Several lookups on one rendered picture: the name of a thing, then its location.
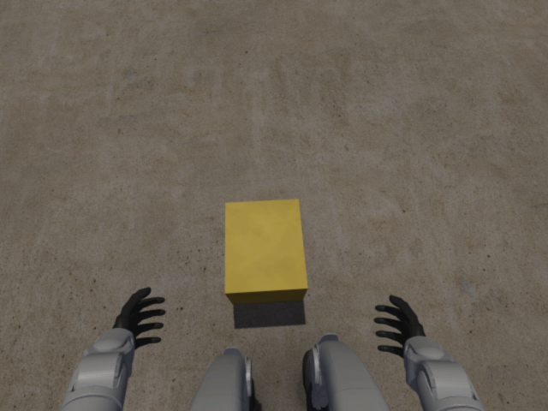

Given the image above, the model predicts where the robot right forearm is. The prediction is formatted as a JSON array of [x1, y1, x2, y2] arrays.
[[403, 336, 485, 411]]

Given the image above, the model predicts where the robot left forearm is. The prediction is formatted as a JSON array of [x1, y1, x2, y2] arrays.
[[60, 328, 135, 411]]

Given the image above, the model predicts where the robot left hand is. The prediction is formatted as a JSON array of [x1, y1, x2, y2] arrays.
[[112, 287, 165, 350]]

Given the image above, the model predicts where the carton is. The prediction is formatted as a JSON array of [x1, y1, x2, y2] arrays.
[[225, 199, 308, 305]]

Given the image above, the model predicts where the robot left thigh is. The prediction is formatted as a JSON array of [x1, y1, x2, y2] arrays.
[[188, 354, 252, 411]]

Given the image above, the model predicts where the robot thigh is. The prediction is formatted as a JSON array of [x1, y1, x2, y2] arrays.
[[188, 354, 252, 411], [310, 341, 391, 411]]

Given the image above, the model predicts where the robot right hand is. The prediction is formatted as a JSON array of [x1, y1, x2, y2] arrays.
[[374, 295, 426, 358]]

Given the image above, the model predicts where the robot right thigh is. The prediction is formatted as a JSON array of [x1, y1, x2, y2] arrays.
[[310, 341, 391, 411]]

